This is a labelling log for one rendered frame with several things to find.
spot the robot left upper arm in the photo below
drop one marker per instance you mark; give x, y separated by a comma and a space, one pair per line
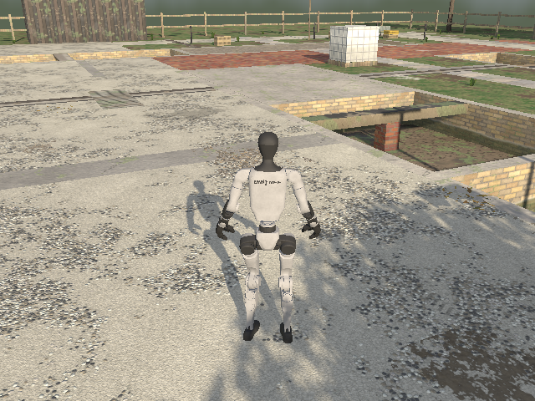
241, 176

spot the right robot forearm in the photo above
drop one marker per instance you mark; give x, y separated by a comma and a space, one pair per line
310, 216

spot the robot torso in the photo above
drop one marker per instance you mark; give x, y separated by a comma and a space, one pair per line
267, 191

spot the robot right upper arm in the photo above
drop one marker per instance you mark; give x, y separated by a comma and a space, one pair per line
294, 177

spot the robot left shin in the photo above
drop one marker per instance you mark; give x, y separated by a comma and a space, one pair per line
251, 299

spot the robot right hand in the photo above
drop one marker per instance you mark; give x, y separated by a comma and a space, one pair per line
316, 229

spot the left robot forearm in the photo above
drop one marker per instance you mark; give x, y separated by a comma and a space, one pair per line
225, 216

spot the robot left hand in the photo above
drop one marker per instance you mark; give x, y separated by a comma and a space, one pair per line
219, 230

